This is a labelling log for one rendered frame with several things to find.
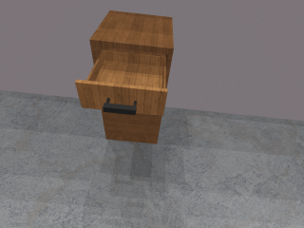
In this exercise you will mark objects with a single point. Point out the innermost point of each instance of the drawer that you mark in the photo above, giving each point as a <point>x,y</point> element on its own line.
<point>124,78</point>

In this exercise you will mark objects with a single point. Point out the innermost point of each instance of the handle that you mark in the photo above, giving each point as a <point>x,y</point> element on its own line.
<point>120,108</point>

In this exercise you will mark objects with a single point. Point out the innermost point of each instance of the cabinet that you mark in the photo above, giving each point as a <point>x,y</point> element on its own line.
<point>137,33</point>

